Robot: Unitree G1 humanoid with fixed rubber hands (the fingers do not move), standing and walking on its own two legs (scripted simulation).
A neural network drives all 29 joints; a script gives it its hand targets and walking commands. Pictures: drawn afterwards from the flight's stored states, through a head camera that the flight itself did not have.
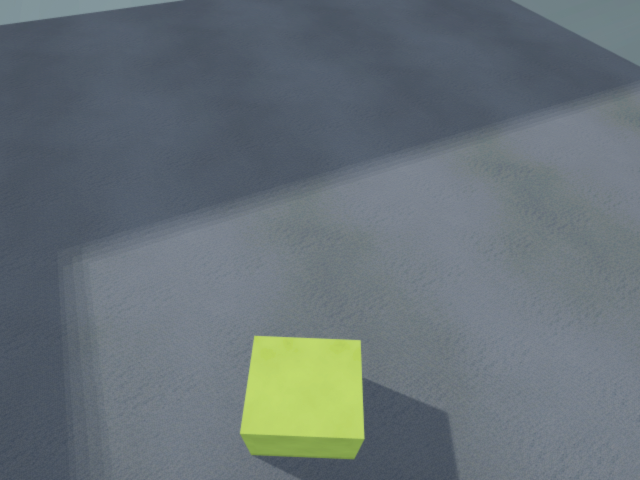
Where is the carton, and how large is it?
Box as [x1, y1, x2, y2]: [240, 336, 363, 458]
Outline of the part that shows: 254,336 240,434 250,453 262,455 354,458 363,440 360,340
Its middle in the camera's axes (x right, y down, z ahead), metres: -0.04 +0.45 +1.08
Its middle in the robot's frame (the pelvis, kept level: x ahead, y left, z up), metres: +0.40 +0.04 -0.65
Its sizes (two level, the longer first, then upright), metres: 0.291 0.245 0.247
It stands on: the floor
